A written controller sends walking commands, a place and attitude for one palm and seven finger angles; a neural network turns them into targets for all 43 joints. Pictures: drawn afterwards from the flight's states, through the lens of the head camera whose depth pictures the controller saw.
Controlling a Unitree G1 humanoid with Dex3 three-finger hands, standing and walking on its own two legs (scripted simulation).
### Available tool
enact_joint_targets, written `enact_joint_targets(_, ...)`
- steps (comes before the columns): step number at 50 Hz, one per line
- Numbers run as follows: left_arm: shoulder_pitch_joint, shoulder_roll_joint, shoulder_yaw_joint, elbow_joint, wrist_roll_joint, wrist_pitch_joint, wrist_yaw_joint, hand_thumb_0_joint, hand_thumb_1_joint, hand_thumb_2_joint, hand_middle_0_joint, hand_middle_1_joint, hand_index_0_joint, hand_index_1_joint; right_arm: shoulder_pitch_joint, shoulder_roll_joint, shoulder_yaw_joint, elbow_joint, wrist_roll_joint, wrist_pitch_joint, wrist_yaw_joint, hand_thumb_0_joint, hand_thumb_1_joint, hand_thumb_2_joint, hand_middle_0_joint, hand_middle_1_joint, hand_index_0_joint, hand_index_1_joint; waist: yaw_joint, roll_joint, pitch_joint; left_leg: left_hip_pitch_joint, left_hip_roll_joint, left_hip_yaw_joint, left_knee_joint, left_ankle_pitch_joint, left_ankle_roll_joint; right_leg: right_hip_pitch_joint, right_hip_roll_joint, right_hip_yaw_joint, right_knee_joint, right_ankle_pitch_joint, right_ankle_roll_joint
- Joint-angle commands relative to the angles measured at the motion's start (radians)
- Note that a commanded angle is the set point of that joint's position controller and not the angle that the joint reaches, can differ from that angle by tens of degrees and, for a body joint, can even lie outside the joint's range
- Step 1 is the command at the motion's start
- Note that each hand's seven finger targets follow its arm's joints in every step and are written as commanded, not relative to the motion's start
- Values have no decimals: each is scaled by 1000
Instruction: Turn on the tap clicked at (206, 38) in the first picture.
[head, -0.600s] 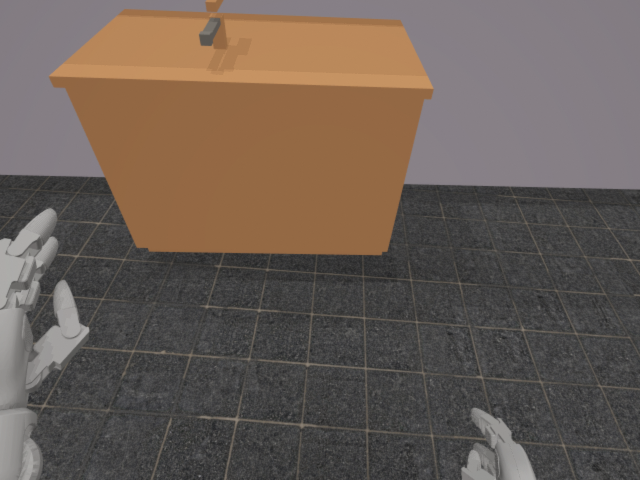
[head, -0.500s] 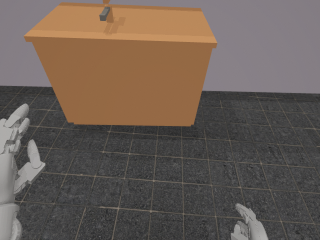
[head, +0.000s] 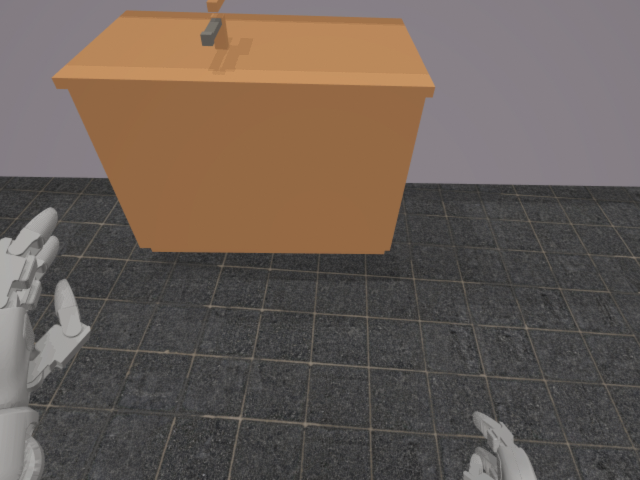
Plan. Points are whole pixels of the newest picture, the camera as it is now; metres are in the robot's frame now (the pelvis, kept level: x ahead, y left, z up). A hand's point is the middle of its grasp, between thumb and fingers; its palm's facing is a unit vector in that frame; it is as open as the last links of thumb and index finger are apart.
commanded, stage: walk to a spot facing it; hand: left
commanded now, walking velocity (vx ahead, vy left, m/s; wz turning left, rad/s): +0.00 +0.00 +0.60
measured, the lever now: (207, 38) +1.12 +0.37 +0.10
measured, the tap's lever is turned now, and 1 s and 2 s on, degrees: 0 0 0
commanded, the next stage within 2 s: none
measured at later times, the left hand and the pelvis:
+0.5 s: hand (16, 404) +0.14 +0.25 +0.17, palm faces +0.53 -0.74 -0.42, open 7.4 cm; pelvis -0.02 -0.02 -0.01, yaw +13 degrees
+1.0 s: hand out of the picture +0.07 +0.33 +0.20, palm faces +0.77 -0.50 -0.40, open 7.4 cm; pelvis +0.01 +0.03 +0.00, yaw +29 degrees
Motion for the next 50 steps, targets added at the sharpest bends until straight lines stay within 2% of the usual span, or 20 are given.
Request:
enact_joint_targets(1,-80,176,110,-225,-5,-56,26,0,900,900,-200,-300,-200,-300,-102,-119,-50,-157,-3,-42,-8,0,-900,-900,200,300,200,300,-5,-5,-29,-83,31,-46,-68,-72,14,17,-103,60,-94,-135,-22)
enact_joint_targets(8,-5,195,157,-306,-14,-48,30,0,900,900,-200,-300,-200,-300,-97,-124,-56,-177,3,-35,-9,0,-900,-900,200,300,200,300,-6,42,-89,-145,66,-142,-68,-2,31,52,-102,-1,46,-112,-10)
enact_joint_targets(11,0,192,162,-365,-15,-56,29,0,900,900,-200,-300,-200,-300,-99,-128,-56,-177,-1,-48,-14,0,-900,-900,200,300,200,300,-2,184,-121,-189,139,-293,-166,69,73,108,-26,-37,221,-65,25)
enact_joint_targets(13,4,177,147,-360,-16,-57,22,0,900,900,-200,-300,-200,-300,-85,-127,-61,-164,-14,-60,-11,0,-900,-900,200,300,200,300,-3,219,-119,-150,193,-386,-192,185,119,62,0,-11,273,-247,30)
enact_joint_targets(17,31,177,151,-363,-17,-61,14,0,900,900,-200,-300,-200,-300,-81,-128,-69,-131,-19,-75,9,0,-900,-900,200,300,200,300,2,207,-159,-17,162,-366,-87,335,115,59,-1,5,97,-239,21)
enact_joint_targets(19,48,187,160,-334,-20,-44,15,0,900,900,-200,-300,-200,-300,-89,-119,-67,-129,-12,-59,18,0,-900,-900,200,300,200,300,6,117,-187,-115,113,-279,-3,242,71,218,-78,41,-36,-45,-17)
enact_joint_targets(20,51,206,173,-306,-20,-33,20,0,900,900,-200,-300,-200,-300,-80,-104,-67,-128,-6,-51,19,0,-900,-900,200,300,200,300,6,-44,-198,-241,32,-147,120,65,25,313,-204,135,-78,-1,-71)
enact_joint_targets(21,13,210,164,-302,-34,-26,22,0,900,900,-200,-300,-200,-300,-92,-99,-76,-151,5,-44,21,0,-900,-900,200,300,200,300,6,-264,-154,-385,-55,7,375,-218,-27,302,-406,341,-130,-23,-166)
enact_joint_targets(23,6,196,145,-244,-35,-24,23,0,900,900,-200,-300,-200,-300,-95,-138,-84,-123,-3,-34,8,0,-900,-900,200,300,200,300,-3,-183,-65,-410,14,-38,675,-229,-40,146,-455,281,-153,-44,-191)
enact_joint_targets(25,16,212,166,-201,-15,-25,17,0,900,900,-200,-300,-200,-300,-120,-102,-55,-129,-12,-14,2,0,-900,-900,200,300,200,300,-2,-96,-16,-402,49,0,669,-191,-43,101,-392,141,-138,51,-170)
enact_joint_targets(27,-22,208,152,-200,-5,-40,15,0,900,900,-200,-300,-200,-300,-124,-87,-42,-134,-14,-7,-10,0,-900,-900,200,300,200,300,-1,-173,21,-300,82,47,522,-188,-32,35,-347,-4,-136,95,-123)
enact_joint_targets(31,-104,198,128,-265,-10,-37,38,0,900,900,-200,-300,-200,-300,-141,-80,-48,-159,-22,-28,-28,0,-900,-900,200,300,200,300,33,-219,29,-124,52,173,228,-202,-8,3,-343,-48,-108,6,-126)
enact_joint_targets(34,-131,194,116,-365,-19,-32,60,0,900,900,-200,-300,-200,-300,-77,-84,-59,-165,-23,-38,-35,0,-900,-900,200,300,200,300,-19,-123,-84,113,-46,259,-13,-116,2,22,-293,-133,188,176,-75)
enact_joint_targets(35,-135,180,101,-401,-23,-38,60,0,900,900,-200,-300,-200,-300,-57,-101,-67,-173,-16,-44,-40,0,-900,-900,200,300,200,300,-48,38,-136,290,19,145,-67,-70,40,-98,-247,-172,452,200,-23)
enact_joint_targets(36,-136,177,104,-455,-22,-58,61,0,900,900,-200,-300,-200,-300,-74,-130,-69,-180,-18,-45,-33,0,-900,-900,200,300,200,300,-47,345,-153,417,270,-260,-120,193,170,-354,-91,-190,749,-286,50)
enact_joint_targets(37,-162,196,112,-483,-4,-79,67,0,900,900,-200,-300,-200,-300,-67,-107,-54,-171,-13,-58,-15,0,-900,-900,200,300,200,300,-31,380,-149,470,411,-519,-152,465,278,-484,-56,-100,908,-477,35)
enact_joint_targets(38,-180,263,156,-422,15,-82,53,0,900,900,-200,-300,-200,-300,-70,-110,-58,-139,-9,-62,0,0,-900,-900,200,300,200,300,-35,230,-134,378,428,-527,-169,298,282,-495,-116,-1,952,-413,20)
enact_joint_targets(40,-142,248,179,-413,2,-58,34,0,900,900,-200,-300,-200,-300,-70,-129,-91,-133,4,-52,9,0,-900,-900,200,300,200,300,-26,143,-80,207,377,-429,-179,51,268,-465,-148,35,878,-352,35)
enact_joint_targets(43,-78,188,152,-418,-8,-72,27,0,900,900,-200,-300,-200,-300,-92,-104,-73,-122,10,-67,12,0,-900,-900,200,300,200,300,-2,238,-23,29,257,-192,-248,-181,193,-330,-130,-55,701,-210,40)
enact_joint_targets(50,-62,141,121,-166,-15,-50,13,0,900,900,-200,-300,-200,-300,-88,-107,-53,-104,-1,-60,-9,0,-900,-900,200,300,200,300,7,175,19,-124,231,-115,-281,-418,156,-50,-46,-170,286,-201,46)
